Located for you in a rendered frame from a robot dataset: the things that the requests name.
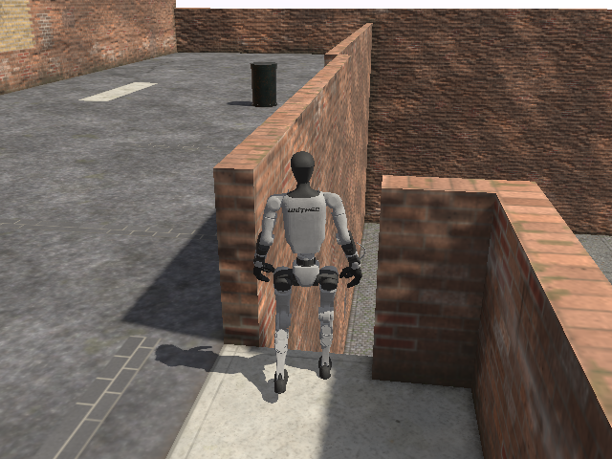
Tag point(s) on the left robot upper arm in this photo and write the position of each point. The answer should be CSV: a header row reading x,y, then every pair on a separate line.
x,y
274,203

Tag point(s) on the robot right thigh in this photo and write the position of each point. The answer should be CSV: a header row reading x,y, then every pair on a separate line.
x,y
328,282

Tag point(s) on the robot right forearm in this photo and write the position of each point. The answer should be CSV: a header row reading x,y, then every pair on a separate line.
x,y
351,253

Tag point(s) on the right robot upper arm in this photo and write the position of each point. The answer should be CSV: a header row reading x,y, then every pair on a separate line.
x,y
333,201

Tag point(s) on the right robot hand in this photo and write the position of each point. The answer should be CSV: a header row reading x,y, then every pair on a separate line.
x,y
349,272

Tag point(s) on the right robot shin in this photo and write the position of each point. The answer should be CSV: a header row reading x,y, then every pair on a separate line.
x,y
326,337

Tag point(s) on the left robot hand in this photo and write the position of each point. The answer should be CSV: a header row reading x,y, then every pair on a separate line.
x,y
266,268

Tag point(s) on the robot left forearm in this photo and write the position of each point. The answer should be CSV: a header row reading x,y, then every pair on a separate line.
x,y
260,253

